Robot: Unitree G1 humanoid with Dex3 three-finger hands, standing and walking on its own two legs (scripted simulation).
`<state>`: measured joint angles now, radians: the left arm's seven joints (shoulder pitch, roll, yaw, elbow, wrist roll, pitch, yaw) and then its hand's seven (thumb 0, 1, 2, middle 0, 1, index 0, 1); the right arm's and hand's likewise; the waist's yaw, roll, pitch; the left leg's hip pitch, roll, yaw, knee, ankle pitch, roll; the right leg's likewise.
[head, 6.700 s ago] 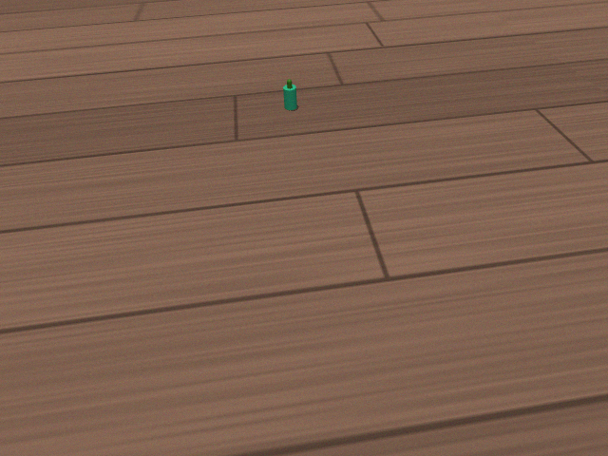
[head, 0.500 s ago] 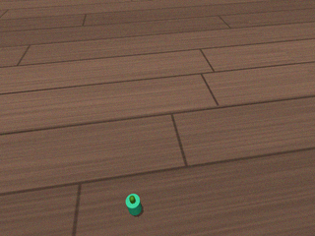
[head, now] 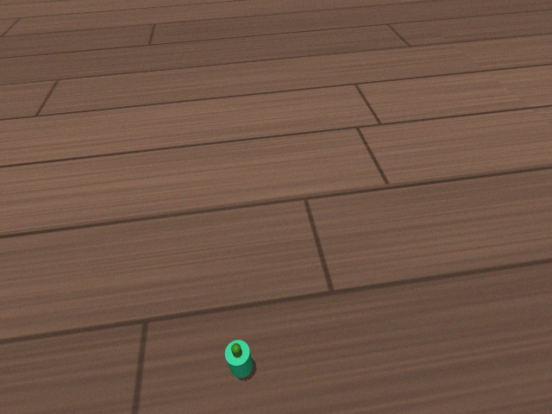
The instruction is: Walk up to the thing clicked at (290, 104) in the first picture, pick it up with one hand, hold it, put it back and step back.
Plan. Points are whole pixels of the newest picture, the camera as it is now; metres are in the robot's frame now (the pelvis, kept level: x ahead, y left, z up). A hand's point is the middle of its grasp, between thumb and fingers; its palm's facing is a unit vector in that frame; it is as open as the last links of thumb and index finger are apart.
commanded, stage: walk up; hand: left
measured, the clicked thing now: (238, 356) +0.44 +0.17 -0.69
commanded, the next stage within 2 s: none
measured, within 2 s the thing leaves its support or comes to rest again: neither
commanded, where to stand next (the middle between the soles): +0.08 -0.02 m, yaw -1 degrees
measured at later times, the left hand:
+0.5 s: hand out of the picture +0.08 +0.26 -0.15, palm faces -0.02 -0.94 -0.34, open 7.4 cm
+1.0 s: hand (147, 380) +0.23 +0.26 -0.17, palm faces -0.03 -0.92 -0.39, open 7.4 cm
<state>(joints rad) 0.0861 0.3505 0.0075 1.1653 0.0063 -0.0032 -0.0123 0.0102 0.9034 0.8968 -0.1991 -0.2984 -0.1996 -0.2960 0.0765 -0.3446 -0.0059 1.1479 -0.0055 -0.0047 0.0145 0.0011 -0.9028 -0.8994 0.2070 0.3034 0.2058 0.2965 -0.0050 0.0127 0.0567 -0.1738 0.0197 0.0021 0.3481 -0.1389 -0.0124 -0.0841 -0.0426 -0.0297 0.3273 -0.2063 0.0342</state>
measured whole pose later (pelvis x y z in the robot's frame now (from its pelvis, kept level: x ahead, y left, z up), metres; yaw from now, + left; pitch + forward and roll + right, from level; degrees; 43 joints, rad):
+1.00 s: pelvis +0.12 -0.01 -0.03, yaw +1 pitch -3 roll +2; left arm 0.10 0.39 0.05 0.92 -0.01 0.03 0.00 0.01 0.90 0.90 -0.20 -0.30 -0.20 -0.30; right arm 0.23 -0.37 -0.05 0.93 0.01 0.03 -0.03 0.00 -0.90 -0.90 0.21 0.30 0.21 0.30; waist -0.03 -0.02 0.20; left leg -0.08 0.00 0.00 0.59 -0.45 -0.01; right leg -0.41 0.00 -0.01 0.60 -0.15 -0.03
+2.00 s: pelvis -0.01 -0.01 -0.01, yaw -1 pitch -4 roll -1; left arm 0.47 0.39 0.06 0.90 0.03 -0.06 -0.02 0.01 0.90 0.90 -0.20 -0.30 -0.20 -0.30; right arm 0.29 -0.44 -0.08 0.82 -0.01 0.03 0.06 0.00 -0.90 -0.90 0.21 0.30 0.21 0.30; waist 0.04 0.09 0.02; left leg -0.48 -0.02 -0.09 0.96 -0.33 0.01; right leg -0.02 0.02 -0.01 0.44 -0.35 -0.02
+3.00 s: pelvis -0.03 -0.01 -0.02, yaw +3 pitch -3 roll +2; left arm 0.36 0.43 0.08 0.82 0.04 -0.01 -0.03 0.01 0.90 0.90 -0.20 -0.30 -0.20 -0.30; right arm 0.32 -0.43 -0.07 0.90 -0.02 -0.01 0.06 0.01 -0.90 -0.90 0.21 0.30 0.21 0.30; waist 0.04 -0.01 0.07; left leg -0.22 -0.04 0.01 0.59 -0.36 0.03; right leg -0.33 -0.10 0.00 0.70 -0.36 -0.03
